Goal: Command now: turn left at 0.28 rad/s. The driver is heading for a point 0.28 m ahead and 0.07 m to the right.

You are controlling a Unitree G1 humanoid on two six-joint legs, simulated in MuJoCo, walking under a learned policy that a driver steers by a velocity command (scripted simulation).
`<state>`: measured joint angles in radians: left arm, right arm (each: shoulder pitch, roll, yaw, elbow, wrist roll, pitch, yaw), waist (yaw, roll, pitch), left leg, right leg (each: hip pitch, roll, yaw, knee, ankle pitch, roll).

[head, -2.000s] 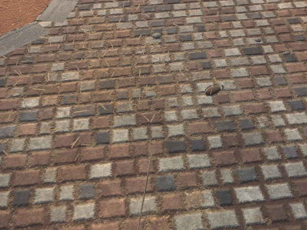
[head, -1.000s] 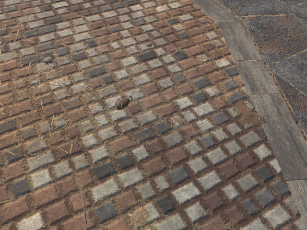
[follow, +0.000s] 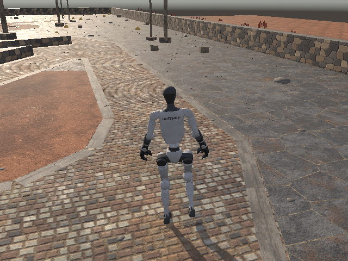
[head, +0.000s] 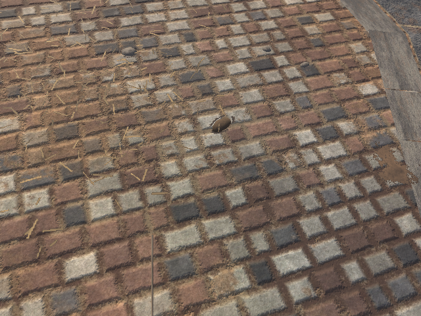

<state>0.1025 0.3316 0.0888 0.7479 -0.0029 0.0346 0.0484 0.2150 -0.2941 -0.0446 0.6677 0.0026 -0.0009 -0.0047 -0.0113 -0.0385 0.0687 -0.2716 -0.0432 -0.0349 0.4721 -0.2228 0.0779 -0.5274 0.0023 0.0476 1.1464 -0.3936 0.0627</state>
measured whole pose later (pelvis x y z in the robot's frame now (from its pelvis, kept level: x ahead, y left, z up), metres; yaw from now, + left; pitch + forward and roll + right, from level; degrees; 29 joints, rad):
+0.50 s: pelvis +0.03 -0.04 -0.01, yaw -10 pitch +1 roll +1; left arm 0.19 0.30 0.06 0.78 -0.04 0.01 -0.02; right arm 0.18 -0.32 -0.07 0.76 0.02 0.01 -0.01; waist -0.01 0.02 0.04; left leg -0.17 0.01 0.13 0.45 -0.31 0.04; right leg -0.23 -0.03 -0.06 0.55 -0.37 -0.03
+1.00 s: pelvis +0.16 -0.09 -0.01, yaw -17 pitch +0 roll +1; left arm 0.23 0.29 0.03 0.81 0.00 0.01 0.02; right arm 0.08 -0.25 -0.03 0.76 -0.02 -0.06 0.02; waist 0.02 -0.02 0.06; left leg -0.38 -0.02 0.06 0.51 -0.14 0.05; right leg -0.16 0.06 0.09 0.84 -0.56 0.01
